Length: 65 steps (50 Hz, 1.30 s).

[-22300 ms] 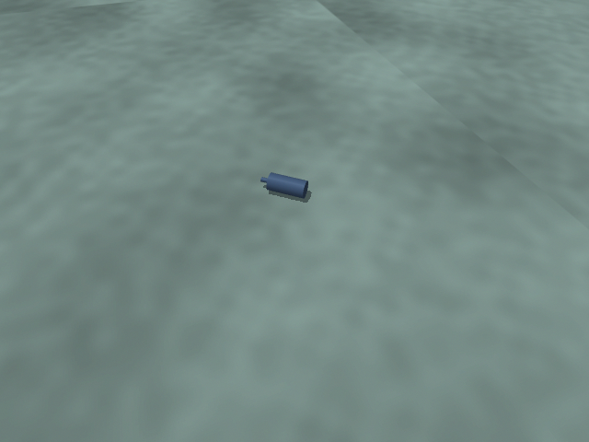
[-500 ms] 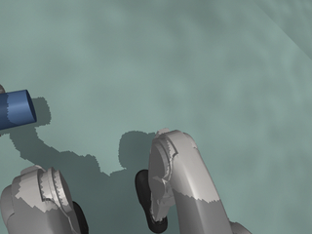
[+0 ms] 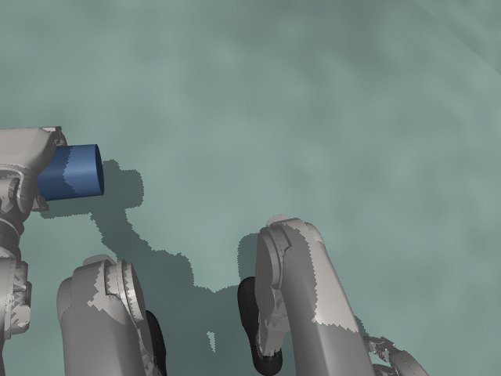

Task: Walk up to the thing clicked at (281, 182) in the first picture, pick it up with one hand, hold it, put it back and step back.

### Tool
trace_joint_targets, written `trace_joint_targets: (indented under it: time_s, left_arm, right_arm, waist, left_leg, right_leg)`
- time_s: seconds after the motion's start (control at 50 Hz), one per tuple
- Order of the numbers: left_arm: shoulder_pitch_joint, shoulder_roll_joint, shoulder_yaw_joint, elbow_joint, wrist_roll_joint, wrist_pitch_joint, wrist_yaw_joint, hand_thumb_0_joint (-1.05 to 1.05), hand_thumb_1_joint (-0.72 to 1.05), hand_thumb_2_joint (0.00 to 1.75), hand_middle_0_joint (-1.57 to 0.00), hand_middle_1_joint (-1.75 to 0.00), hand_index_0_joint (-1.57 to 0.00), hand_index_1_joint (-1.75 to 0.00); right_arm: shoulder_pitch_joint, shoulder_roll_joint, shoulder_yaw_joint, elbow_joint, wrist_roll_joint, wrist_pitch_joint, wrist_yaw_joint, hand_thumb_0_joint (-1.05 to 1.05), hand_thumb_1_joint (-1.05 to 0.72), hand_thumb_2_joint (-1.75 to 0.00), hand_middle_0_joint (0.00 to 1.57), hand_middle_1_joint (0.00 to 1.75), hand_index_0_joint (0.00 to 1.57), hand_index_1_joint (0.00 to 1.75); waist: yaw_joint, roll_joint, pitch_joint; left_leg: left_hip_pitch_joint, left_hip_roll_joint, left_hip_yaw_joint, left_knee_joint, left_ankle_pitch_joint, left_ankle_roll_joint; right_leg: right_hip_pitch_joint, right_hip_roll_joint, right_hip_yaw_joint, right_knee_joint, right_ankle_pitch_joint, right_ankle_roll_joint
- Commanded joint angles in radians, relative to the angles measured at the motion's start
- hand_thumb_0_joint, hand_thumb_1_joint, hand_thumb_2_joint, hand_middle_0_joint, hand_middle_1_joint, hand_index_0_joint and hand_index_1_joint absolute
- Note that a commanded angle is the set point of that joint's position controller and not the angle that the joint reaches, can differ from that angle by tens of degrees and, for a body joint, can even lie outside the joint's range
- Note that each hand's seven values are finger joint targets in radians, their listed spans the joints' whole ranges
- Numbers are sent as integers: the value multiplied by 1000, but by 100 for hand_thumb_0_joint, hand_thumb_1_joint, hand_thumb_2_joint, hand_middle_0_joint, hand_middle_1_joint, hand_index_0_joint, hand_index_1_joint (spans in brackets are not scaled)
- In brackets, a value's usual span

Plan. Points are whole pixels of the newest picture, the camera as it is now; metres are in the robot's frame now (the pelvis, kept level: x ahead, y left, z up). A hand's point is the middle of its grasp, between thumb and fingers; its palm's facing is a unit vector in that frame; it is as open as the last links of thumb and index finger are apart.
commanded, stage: lift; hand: left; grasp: from above
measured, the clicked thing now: (21, 176) +0.48 +0.28 -0.17
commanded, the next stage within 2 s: hold in 1.78 s
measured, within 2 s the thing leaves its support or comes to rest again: neither
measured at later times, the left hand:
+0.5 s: hand out of the picture +0.44 +0.27 -0.07, palm faces -0.48 -0.02 -0.88, open 11.6 cm
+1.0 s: hand out of the picture +0.37 +0.27 +0.13, palm faces -0.43 -0.08 -0.90, open 11.6 cm
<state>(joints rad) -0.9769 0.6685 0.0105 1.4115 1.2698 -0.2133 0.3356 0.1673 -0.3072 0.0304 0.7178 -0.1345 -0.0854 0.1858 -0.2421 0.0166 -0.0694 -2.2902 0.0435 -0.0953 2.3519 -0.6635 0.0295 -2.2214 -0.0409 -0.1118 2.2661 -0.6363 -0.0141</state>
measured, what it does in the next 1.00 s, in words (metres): rises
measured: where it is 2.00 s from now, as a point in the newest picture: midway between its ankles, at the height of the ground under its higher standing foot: (210, 362)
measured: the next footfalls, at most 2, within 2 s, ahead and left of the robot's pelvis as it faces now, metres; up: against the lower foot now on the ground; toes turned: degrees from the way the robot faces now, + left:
none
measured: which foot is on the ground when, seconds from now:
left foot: down 0.00-1.00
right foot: down 0.00-1.00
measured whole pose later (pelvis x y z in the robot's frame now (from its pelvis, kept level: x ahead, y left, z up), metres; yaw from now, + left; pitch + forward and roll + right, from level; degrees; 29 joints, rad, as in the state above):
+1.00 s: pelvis +0.01 +0.01 +0.22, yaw +5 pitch +26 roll -4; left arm -0.48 0.49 -0.14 0.79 1.03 -0.07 0.12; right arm 0.15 -0.24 -0.04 0.70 0.03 0.03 -0.02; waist -0.08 0.05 -0.18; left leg -1.54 0.04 -0.03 1.66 -0.58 0.03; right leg -1.49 -0.03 -0.07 1.60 -0.56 0.01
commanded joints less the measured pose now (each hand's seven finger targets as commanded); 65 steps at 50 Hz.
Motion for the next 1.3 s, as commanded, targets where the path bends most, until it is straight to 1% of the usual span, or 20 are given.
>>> trace_joint_targets:
  time_s: [0.0, 0.02, 0.08, 0.1, 0.14, 0.28, 0.4, 0.52, 0.58, 0.6, 0.68, 0.76, 0.84, 0.9, 0.96, 1.04, 1.06, 1.12, 1.18, 1.28]
  left_arm:
    - [-366, 237, 27, -169, -8, 10, 39, 0, 51, 105, -95, -79, -91, -83]
    - [-367, 239, 28, -172, -11, 11, 36, 0, 53, 99, -97, -85, -96, -87]
    - [-349, 221, 26, -197, -23, 20, 29, 0, 41, 104, -87, -75, -85, -78]
    - [-336, 219, 28, -192, -27, 26, 24, 0, 48, 97, -94, -82, -92, -84]
    - [-330, 210, 21, -212, -39, 36, 8, 0, 47, 107, -93, -80, -89, -84]
    - [-256, 200, 13, -358, -90, 50, -86, 0, 53, 113, -97, -83, -93, -87]
    - [-164, 159, 0, -455, -126, 40, -128, 0, 53, 114, -96, -87, -93, -90]
    - [-90, 164, 3, -576, -157, 47, -149, 0, 54, 113, -95, -91, -93, -93]
    - [-47, 142, -8, -616, -168, 55, -156, 0, 54, 113, -94, -92, -92, -94]
    - [-31, 108, -26, -627, -172, 59, -160, 0, 53, 112, -93, -92, -92, -94]
    - [13, 112, -19, -693, -183, 81, -160, 0, 53, 111, -92, -92, -91, -94]
    - [58, 93, -26, -761, -202, 104, -164, 0, 54, 113, -94, -94, -92, -96]
    - [118, 75, -38, -776, -220, 128, -167, 0, 54, 112, -93, -93, -91, -94]
    - [185, 22, -74, -802, -245, 144, -175, 0, 53, 112, -93, -93, -91, -95]
    - [217, 25, -76, -834, -254, 158, -174, 0, 51, 112, -93, -88, -90, -91]
    - [225, -10, -104, -779, -257, 164, -163, 0, 52, 112, -93, -89, -91, -91]
    - [234, 3, -96, -766, -256, 165, -159, 0, 51, 111, -92, -88, -90, -91]
    - [272, -55, -131, -721, -257, 163, -160, 0, 52, 108, -94, -86, -91, -89]
    - [302, -59, -137, -694, -247, 162, -159, 0, 49, 106, -90, -88, -88, -90]
    - [264, -64, -137, -708, -246, 160, -144, 0, 54, 111, -95, -88, -92, -91]
  right_arm:
    - [225, -222, -72, -4, 6, -2, -23, 0, -91, -91, 20, 30, 20, 30]
    - [227, -222, -75, -4, 9, -3, -26, 0, -94, -92, 20, 30, 20, 30]
    - [232, -220, -83, -8, 16, 5, -35, 0, -89, -90, 20, 30, 20, 30]
    - [234, -219, -86, -4, 20, 6, -37, 0, -94, -92, 20, 30, 20, 30]
    - [236, -217, -95, -8, 29, 12, -42, 0, -92, -91, 20, 30, 20, 30]
    - [235, -213, -117, -27, 66, 41, -69, 0, -92, -91, 20, 30, 20, 30]
    - [223, -199, -130, -58, 88, 59, -84, 0, -92, -91, 20, 30, 20, 30]
    - [205, -182, -136, -74, 105, 72, -108, 0, -92, -91, 20, 30, 20, 30]
    - [187, -179, -141, -77, 113, 78, -121, 0, -92, -91, 20, 30, 20, 30]
    - [177, -175, -145, -83, 116, 79, -125, 0, -92, -91, 20, 30, 20, 30]
    - [154, -166, -151, -95, 128, 87, -143, 0, -92, -91, 20, 30, 20, 30]
    - [129, -149, -152, -97, 141, 91, -164, 0, -92, -91, 20, 30, 20, 30]
    - [99, -133, -143, -99, 153, 94, -189, 0, -92, -91, 20, 30, 20, 30]
    - [81, -117, -137, -101, 163, 93, -208, 0, -92, -91, 20, 30, 20, 30]
    - [74, -110, -129, -91, 170, 89, -228, 0, -91, -91, 20, 30, 20, 30]
    - [59, -88, -114, -76, 176, 80, -249, 0, -91, -91, 20, 30, 20, 30]
    - [57, -88, -113, -73, 177, 77, -252, 0, -91, -91, 20, 30, 20, 30]
    - [60, -86, -112, -68, 179, 67, -255, 0, -91, -91, 20, 30, 20, 30]
    - [72, -86, -113, -67, 181, 63, -257, 0, -91, -91, 20, 30, 20, 30]
    - [83, -83, -113, -75, 174, 62, -256, 0, -91, -91, 20, 30, 20, 30]
  waist:
    - [-29, 236, -676]
    - [-18, 248, -679]
    - [-1, 260, -729]
    - [5, 269, -716]
    - [13, 276, -731]
    - [44, 253, -757]
    - [61, 218, -739]
    - [88, 177, -754]
    - [100, 181, -737]
    - [100, 194, -736]
    - [118, 182, -743]
    - [121, 169, -731]
    - [132, 133, -664]
    - [130, 113, -635]
    - [141, 101, -600]
    - [131, 79, -474]
    - [139, 70, -466]
    - [150, 71, -438]
    - [161, 66, -406]
    - [160, 66, -391]
  left_leg:
    - [470, -46, 64, -248, 133, 9]
    - [478, -47, 63, -258, 127, 7]
    - [514, -46, 60, -282, 135, 5]
    - [532, -46, 51, -300, 124, 1]
    - [546, -46, 51, -321, 104, 2]
    - [616, -45, 32, -400, 105, 1]
    - [664, -42, 16, -480, 85, 2]
    - [730, -45, 36, -544, 109, 6]
    - [788, -42, 17, -608, 95, 1]
    - [812, -41, 13, -627, 95, -1]
    - [907, -39, -1, -714, 89, -4]
    - [987, -42, 22, -772, 147, -3]
    - [1063, -37, 11, -892, 90, -4]
    - [1138, -37, 22, -964, 91, -7]
    - [1213, -36, 24, -1042, 102, -9]
    - [1276, -35, 17, -1149, 76, -12]
    - [1296, -35, 21, -1170, 86, -12]
    - [1377, -28, 21, -1237, 127, -17]
    - [1441, -29, 32, -1295, 175, -20]
    - [1548, -33, 55, -1378, 243, -19]
  right_leg:
    - [368, 60, -11, -262, 164, -28]
    - [361, 58, -10, -261, 156, -31]
    - [373, 56, -14, -269, 164, -33]
    - [358, 54, -17, -263, 158, -36]
    - [355, 55, -14, -279, 140, -38]
    - [408, 47, -3, -323, 147, -34]
    - [455, 50, 5, -388, 129, -30]
    - [573, 51, 27, -492, 134, -25]
    - [601, 50, 26, -523, 131, -23]
    - [611, 51, 26, -531, 134, -23]
    - [691, 54, 30, -597, 136, -21]
    - [788, 48, 48, -694, 170, -17]
    - [887, 54, 55, -800, 130, -11]
    - [971, 57, 66, -888, 124, -9]
    - [1056, 60, 73, -966, 129, -10]
    - [1124, 67, 82, -1068, 105, -8]
    - [1150, 66, 86, -1093, 106, -9]
    - [1200, 67, 87, -1152, 141, -10]
    - [1268, 69, 90, -1216, 175, -12]
    - [1378, 75, 89, -1305, 238, -10]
